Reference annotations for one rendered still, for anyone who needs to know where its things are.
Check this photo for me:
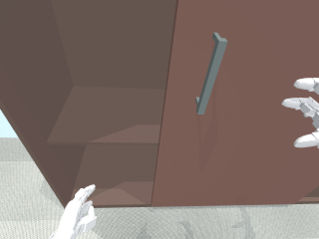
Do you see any robot right hand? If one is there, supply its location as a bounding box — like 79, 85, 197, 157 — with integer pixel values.
282, 78, 319, 148

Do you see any left robot forearm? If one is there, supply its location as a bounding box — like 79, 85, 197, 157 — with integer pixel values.
49, 227, 76, 239

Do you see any robot left hand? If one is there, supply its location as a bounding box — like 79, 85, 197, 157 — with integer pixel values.
57, 184, 97, 236

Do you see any handle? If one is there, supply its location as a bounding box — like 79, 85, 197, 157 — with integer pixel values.
195, 32, 227, 115

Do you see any wardrobe door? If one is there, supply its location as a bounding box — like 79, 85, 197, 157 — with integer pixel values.
151, 0, 319, 207
304, 186, 319, 197

